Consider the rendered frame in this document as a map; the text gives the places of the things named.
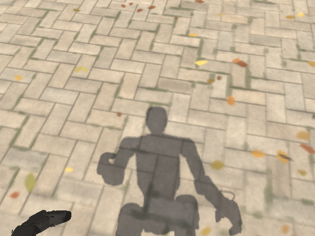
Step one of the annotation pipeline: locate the left robot hand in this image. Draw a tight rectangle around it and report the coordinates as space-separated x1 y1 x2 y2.
11 209 72 236

